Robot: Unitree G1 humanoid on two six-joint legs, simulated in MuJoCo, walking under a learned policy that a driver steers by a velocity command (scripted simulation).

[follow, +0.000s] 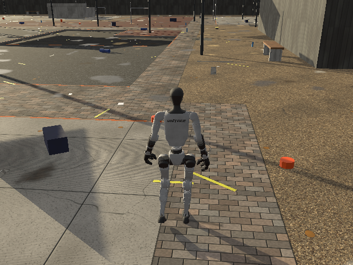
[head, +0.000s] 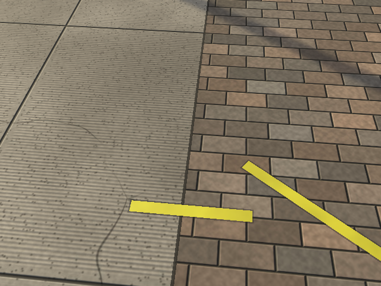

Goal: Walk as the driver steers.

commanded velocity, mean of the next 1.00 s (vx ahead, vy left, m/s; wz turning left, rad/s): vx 0.43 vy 0.00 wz -0.14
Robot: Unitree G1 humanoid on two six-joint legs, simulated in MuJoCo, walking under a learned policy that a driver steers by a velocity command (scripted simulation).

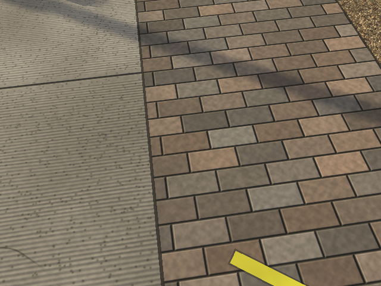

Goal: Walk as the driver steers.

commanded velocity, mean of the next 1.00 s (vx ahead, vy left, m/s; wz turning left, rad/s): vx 0.05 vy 0.00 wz -0.28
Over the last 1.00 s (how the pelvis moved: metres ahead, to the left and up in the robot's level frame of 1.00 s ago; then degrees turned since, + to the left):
0.51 0.02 -0.02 -13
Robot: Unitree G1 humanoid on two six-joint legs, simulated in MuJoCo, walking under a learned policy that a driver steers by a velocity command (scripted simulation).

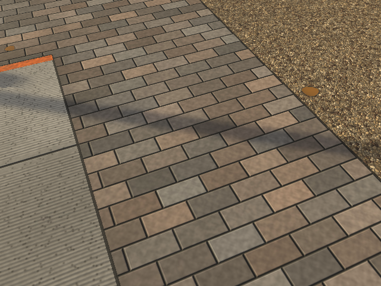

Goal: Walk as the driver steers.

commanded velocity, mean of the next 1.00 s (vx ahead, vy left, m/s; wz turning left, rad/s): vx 0.43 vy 0.00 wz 0.03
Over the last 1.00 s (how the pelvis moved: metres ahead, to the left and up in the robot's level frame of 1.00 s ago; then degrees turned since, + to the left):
0.08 0.03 0.01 -15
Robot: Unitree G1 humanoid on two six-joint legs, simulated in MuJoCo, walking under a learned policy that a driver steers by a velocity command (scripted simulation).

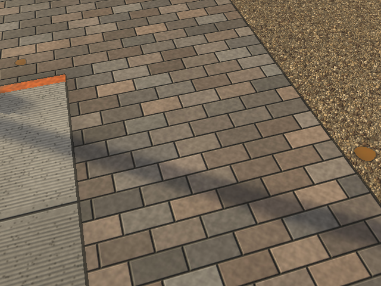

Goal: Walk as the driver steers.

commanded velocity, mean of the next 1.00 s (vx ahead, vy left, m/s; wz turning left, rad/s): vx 0.16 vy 0.00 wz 0.22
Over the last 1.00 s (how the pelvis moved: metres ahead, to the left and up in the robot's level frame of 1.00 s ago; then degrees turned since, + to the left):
0.45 -0.01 0.02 3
